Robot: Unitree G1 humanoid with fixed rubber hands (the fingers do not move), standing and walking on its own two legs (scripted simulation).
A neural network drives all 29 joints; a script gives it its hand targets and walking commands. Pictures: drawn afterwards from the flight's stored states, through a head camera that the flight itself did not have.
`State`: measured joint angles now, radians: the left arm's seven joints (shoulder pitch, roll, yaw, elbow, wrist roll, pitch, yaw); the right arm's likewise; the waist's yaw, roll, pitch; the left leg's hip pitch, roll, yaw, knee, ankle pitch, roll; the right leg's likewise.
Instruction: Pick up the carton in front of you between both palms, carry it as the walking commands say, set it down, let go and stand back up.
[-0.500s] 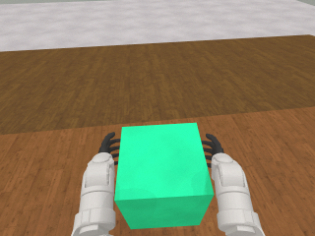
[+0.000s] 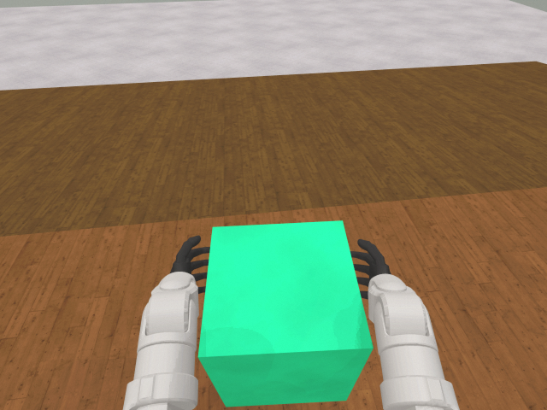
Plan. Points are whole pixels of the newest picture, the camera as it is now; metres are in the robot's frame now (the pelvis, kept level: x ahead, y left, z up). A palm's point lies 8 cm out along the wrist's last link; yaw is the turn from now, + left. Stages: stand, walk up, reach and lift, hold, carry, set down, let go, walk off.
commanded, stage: hold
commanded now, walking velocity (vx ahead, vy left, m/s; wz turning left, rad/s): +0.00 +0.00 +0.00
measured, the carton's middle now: (282, 317) +0.28 +0.00 -0.04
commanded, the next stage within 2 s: carry in 0.18 s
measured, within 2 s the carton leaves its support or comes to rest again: neither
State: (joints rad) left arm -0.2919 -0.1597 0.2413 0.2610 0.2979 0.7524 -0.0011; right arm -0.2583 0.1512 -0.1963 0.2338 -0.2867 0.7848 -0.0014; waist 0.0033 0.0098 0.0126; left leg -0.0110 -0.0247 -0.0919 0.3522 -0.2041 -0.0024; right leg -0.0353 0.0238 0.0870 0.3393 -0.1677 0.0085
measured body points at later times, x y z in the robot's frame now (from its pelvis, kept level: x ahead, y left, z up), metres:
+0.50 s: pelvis +0.05 +0.02 +0.00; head +0.03 +0.03 +0.45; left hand +0.34 +0.19 +0.07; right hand +0.35 -0.11 +0.07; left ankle +0.00 +0.12 -0.75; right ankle +0.05 -0.11 -0.71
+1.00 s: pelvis +0.31 +0.01 +0.00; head +0.31 +0.01 +0.45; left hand +0.58 +0.19 +0.08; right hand +0.60 -0.11 +0.08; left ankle +0.41 +0.15 -0.71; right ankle +0.21 -0.08 -0.75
